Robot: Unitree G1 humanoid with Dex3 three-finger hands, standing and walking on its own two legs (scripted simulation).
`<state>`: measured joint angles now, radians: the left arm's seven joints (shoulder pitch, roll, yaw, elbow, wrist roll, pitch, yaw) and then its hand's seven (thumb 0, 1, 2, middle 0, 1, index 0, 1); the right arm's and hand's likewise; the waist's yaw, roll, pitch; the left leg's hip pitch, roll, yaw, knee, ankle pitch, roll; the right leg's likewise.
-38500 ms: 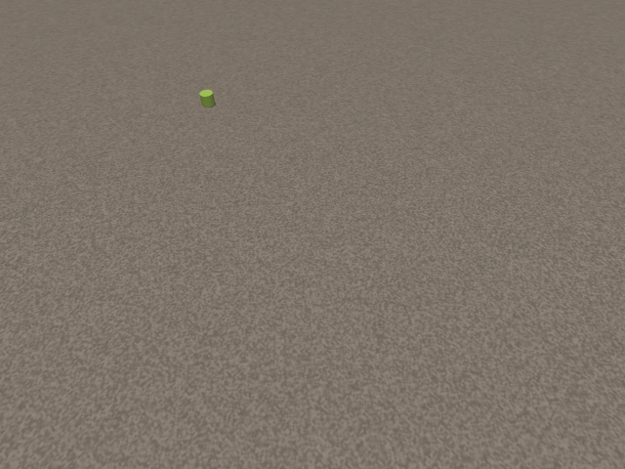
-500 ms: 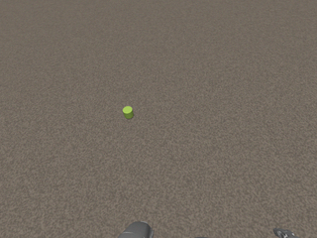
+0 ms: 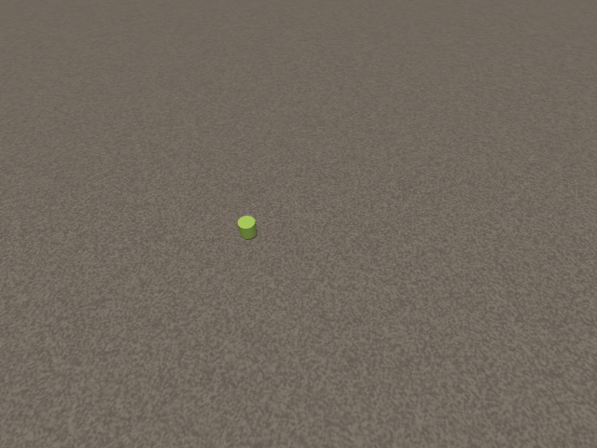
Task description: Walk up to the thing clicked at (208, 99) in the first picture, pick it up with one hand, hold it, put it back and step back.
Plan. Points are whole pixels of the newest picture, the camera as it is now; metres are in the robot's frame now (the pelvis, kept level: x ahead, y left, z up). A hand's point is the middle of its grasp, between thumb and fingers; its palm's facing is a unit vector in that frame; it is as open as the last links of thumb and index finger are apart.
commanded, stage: step back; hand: left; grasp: from above
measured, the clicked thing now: (247, 227) +1.10 +0.29 -0.73
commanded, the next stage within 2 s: stand in 0.50 s
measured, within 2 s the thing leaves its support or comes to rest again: neither
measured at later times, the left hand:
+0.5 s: hand (115, 445) +0.15 +0.30 -0.15, palm faces +0.00 -0.94 -0.35, open 7.4 cm
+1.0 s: hand out of the picture +0.12 +0.27 -0.14, palm faces -0.04 -0.94 -0.33, open 7.4 cm
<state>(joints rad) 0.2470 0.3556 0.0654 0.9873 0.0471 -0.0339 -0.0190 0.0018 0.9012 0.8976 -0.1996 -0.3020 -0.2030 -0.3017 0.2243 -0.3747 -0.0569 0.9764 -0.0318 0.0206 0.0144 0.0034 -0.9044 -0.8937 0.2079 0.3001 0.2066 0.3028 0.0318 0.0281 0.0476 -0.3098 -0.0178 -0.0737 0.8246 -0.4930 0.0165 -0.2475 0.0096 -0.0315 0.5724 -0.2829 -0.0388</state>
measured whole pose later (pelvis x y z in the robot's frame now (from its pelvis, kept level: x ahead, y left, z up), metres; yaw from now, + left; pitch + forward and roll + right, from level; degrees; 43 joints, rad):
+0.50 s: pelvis +0.05 +0.04 +0.01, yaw +0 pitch -2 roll +0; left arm 0.08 0.38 0.02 1.03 0.01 -0.01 0.00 0.00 0.90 0.90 -0.20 -0.30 -0.20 -0.30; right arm 0.06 -0.31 -0.02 1.05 -0.01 -0.01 0.00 0.00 -0.90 -0.89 0.21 0.30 0.21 0.30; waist 0.02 -0.02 0.08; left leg -0.24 0.01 0.01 0.53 -0.27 0.00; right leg -0.18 -0.04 0.01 0.51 -0.31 0.04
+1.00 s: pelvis +0.04 +0.02 +0.02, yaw +0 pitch -2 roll +0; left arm 0.09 0.35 0.00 1.15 0.01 -0.02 -0.01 0.00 0.90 0.90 -0.20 -0.30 -0.20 -0.30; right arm 0.08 -0.35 -0.01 1.15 -0.01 0.00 0.01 0.00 -0.91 -0.89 0.21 0.30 0.21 0.30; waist -0.01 0.00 0.07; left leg -0.14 0.03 -0.01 0.33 -0.15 -0.03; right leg -0.08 -0.02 0.00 0.33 -0.20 0.02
